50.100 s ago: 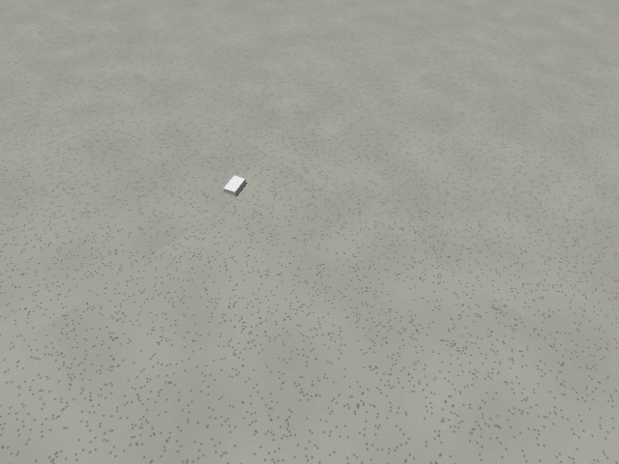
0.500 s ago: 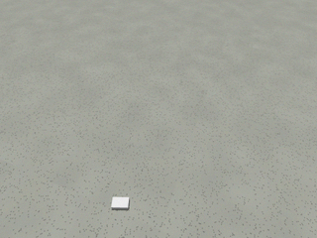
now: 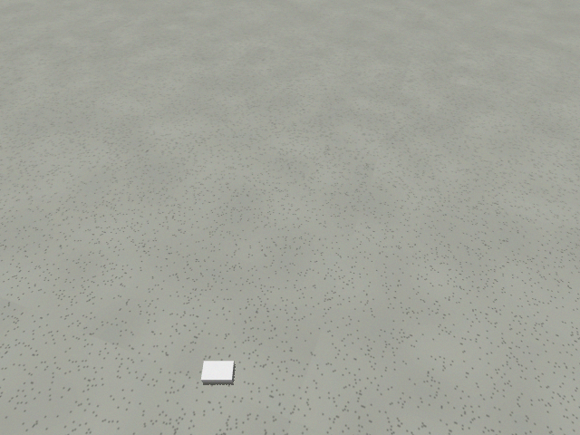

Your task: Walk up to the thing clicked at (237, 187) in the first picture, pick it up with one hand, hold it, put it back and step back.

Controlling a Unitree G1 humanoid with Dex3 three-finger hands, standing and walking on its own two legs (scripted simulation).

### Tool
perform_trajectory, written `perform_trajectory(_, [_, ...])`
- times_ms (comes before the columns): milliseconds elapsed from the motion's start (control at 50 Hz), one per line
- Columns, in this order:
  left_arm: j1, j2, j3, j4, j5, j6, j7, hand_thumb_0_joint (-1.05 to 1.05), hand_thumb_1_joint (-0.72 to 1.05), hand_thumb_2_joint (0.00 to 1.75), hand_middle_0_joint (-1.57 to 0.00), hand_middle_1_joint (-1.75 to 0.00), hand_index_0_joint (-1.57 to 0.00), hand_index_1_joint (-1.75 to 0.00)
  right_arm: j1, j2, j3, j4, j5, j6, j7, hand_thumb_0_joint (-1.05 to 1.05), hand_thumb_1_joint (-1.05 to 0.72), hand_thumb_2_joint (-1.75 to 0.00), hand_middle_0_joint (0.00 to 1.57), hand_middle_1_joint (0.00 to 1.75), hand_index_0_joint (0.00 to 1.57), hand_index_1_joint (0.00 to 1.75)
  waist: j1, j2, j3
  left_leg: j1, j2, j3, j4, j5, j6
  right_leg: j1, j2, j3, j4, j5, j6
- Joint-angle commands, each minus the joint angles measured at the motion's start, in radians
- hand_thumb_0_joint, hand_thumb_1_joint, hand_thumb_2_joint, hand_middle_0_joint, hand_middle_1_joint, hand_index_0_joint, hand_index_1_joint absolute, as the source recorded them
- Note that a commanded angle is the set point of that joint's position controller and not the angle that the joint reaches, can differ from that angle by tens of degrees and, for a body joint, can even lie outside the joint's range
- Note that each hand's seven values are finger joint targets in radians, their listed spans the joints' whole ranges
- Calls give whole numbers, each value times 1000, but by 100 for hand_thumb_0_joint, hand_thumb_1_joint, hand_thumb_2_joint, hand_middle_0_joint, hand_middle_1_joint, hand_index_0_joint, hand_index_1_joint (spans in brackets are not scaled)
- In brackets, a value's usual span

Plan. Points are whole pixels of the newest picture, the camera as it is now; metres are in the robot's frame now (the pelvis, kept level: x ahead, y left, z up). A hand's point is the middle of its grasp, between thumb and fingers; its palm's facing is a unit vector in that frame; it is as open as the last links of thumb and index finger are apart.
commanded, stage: stand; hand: left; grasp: from above
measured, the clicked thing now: (218, 371) +0.45 +0.23 -0.77
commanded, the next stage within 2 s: step back in 1.40 s
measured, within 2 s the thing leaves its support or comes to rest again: neither
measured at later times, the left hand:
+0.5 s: hand out of the picture +0.08 +0.24 -0.16, palm faces +0.01 -0.94 -0.33, open 7.4 cm
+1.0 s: hand out of the picture +0.09 +0.24 -0.16, palm faces -0.01 -0.94 -0.33, open 7.4 cm
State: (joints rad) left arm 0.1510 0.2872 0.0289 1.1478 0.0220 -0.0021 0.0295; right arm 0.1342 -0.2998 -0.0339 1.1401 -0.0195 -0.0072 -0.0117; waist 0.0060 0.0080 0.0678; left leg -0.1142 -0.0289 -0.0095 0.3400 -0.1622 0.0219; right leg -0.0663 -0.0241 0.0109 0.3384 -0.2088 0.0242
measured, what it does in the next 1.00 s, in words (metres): stands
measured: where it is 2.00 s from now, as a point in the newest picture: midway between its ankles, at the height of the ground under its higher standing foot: outside the picture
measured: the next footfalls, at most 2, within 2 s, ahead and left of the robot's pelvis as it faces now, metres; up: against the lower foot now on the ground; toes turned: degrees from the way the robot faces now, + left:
none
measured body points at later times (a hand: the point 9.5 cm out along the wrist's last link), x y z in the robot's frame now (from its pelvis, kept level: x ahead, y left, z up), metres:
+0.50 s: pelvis +0.01 +0.00 +0.00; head +0.02 -0.01 +0.45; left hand +0.08 +0.29 -0.14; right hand +0.08 -0.30 -0.14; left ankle +0.02 +0.10 -0.75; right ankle -0.01 -0.13 -0.75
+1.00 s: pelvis +0.01 +0.00 +0.00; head +0.03 -0.01 +0.45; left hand +0.09 +0.29 -0.14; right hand +0.08 -0.30 -0.14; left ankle +0.02 +0.10 -0.75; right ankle -0.01 -0.13 -0.75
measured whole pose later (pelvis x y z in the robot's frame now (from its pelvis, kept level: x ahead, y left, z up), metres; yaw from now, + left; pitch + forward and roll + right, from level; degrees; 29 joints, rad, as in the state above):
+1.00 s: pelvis +0.01 +0.00 +0.00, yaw +0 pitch -2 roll +0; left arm 0.11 0.32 0.02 1.14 0.01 -0.01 0.01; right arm 0.10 -0.33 -0.01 1.15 -0.01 -0.02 0.00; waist 0.00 0.00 0.06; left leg -0.11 -0.02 -0.01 0.31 -0.17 0.01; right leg -0.06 -0.02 0.01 0.30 -0.21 0.02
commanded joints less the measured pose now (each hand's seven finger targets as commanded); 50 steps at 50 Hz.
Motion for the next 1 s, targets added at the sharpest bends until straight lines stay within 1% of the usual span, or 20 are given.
perform_trajectory(0, [-36,194,33,-56,0,-22,9,0,90,90,-20,-30,-20,-30,-33,-192,-25,-49,0,-22,-16,0,-90,-90,20,30,20,30,-4,-10,-60,18,126,-109,-52,124,5,-30,-90,79,-67,117,-36])
perform_trajectory(40, [-37,195,33,-51,-2,-20,7,0,90,90,-20,-30,-20,-30,-36,-192,-23,-45,0,-20,-16,0,-90,-90,20,30,20,30,-3,-10,-49,0,124,-110,-63,59,5,-30,-88,80,-71,81,-36])
perform_trajectory(80, [-45,197,33,-50,-2,-18,6,0,90,90,-20,-30,-20,-30,-40,-194,-22,-44,1,-22,-18,0,-90,-90,20,30,20,30,-3,-7,-46,10,131,-111,-63,89,4,-31,-91,83,-65,96,-41])
perform_trajectory(140, [-46,203,32,-52,-2,-21,3,0,90,90,-20,-30,-20,-30,-37,-203,-21,-41,2,-22,-15,0,-90,-90,20,30,20,30,-5,-1,-59,3,128,-108,-69,67,3,-25,-89,81,-73,86,-38])
perform_trajectory(180, [-51,204,33,-52,-4,-23,3,0,90,90,-20,-30,-20,-30,-43,-204,-19,-42,2,-23,-15,0,-90,-90,20,30,20,30,-3,0,-74,10,131,-107,-62,92,7,-10,-95,84,-72,112,-39])
perform_trajectory(200, [-60,210,34,-53,-3,-22,4,0,90,90,-20,-30,-20,-30,-46,-195,-17,-44,2,-24,-15,0,-90,-90,20,30,20,30,-3,-13,-76,11,134,-109,-60,135,7,-7,-95,79,-65,129,-41])
perform_trajectory(240, [-57,208,33,-51,-3,-23,2,0,90,90,-20,-30,-20,-30,-46,-204,-17,-45,3,-25,-15,0,-90,-90,20,30,20,30,-6,-13,-67,10,132,-107,-63,113,6,-19,-92,76,-72,114,-38])
perform_trajectory(280, [-70,207,34,-56,-5,-24,3,0,90,90,-20,-30,-20,-30,-50,-207,-17,-46,2,-27,-16,0,-90,-90,20,30,20,30,-5,-5,-84,33,142,-104,-48,201,7,-12,-95,76,-60,171,-39])
perform_trajectory(420, [-72,215,34,-52,-9,-22,0,0,90,90,-20,-30,-20,-30,-55,-213,-15,-40,4,-26,-16,0,-90,-90,20,30,20,30,-3,-15,-79,24,140,-102,-57,169,4,-6,-95,79,-68,155,-39])
perform_trajectory(500, [-73,216,31,-56,-7,-25,-2,0,90,90,-20,-30,-20,-30,-61,-218,-16,-42,4,-29,-15,0,-90,-90,20,30,20,30,-5,-19,-93,50,145,-100,-47,226,3,-7,-98,76,-63,198,-37])
perform_trajectory(600, [-81,220,30,-53,-9,-22,-3,0,90,90,-20,-30,-20,-30,-62,-220,-14,-36,5,-24,-12,0,-90,-90,20,30,20,30,-10,-13,-58,3,138,-107,-76,92,1,-19,-92,77,-80,99,-38])
perform_trajectory(700, [-70,223,28,-54,-8,-25,-6,0,90,90,-20,-30,-20,-30,-72,-222,-14,-37,6,-27,-9,0,-90,-90,20,30,20,30,-4,-19,-74,27,140,-108,-71,124,2,-28,-94,80,-81,115,-41])
perform_trajectory(720, [-77,227,29,-58,-9,-27,-5,0,90,90,-20,-30,-20,-30,-66,-224,-14,-41,5,-28,-9,0,-90,-90,20,30,20,30,-12,-11,-90,37,145,-104,-64,148,6,-14,-99,82,-77,138,-41])
perform_trajectory(780, [-74,223,27,-60,-9,-28,-5,0,90,90,-20,-30,-20,-30,-70,-227,-15,-42,6,-30,-10,0,-90,-90,20,30,20,30,-6,-12,-108,56,148,-103,-54,212,4,-9,-99,77,-70,180,-41])
perform_trajectory(820, [-80,231,28,-59,-11,-27,-6,0,90,90,-20,-30,-20,-30,-62,-224,-12,-38,6,-30,-10,0,-90,-90,20,30,20,30,-14,-7,-94,42,143,-100,-61,196,0,-9,-97,80,-67,171,-40])
perform_trajectory(840, [-75,225,26,-63,-11,-28,-7,0,90,90,-20,-30,-20,-30,-68,-231,-13,-40,7,-32,-10,0,-90,-90,20,30,20,30,-8,2,-106,52,149,-100,-54,214,3,-5,-100,80,-67,186,-40])
perform_trajectory(880, [-76,229,25,-59,-12,-27,-7,0,90,90,-20,-30,-20,-30,-65,-228,-12,-36,7,-28,-9,0,-90,-90,20,30,20,30,-12,-21,-79,27,144,-104,-67,163,-1,-15,-96,79,-74,143,-40])
perform_trajectory(900, [-73,228,25,-61,-11,-27,-8,0,90,90,-20,-30,-20,-30,-69,-233,-14,-37,5,-29,-10,0,-90,-90,20,30,20,30,-7,-10,-95,47,149,-102,-57,185,3,-12,-100,82,-70,162,-42])
perform_trajectory(960, [-75,233,26,-63,-10,-25,-8,0,90,90,-20,-30,-20,-30,-61,-235,-13,-34,7,-28,-9,0,-90,-90,20,30,20,30,-11,5,-86,19,142,-103,-74,119,0,-11,-97,82,-76,119,-43])
perform_trajectory(980, [-73,233,26,-63,-9,-25,-9,0,90,90,-20,-30,-20,-30,-65,-230,-12,-36,7,-29,-9,0,-90,-90,20,30,20,30,-10,-6,-85,28,145,-105,-72,134,1,-20,-97,82,-72,130,-44])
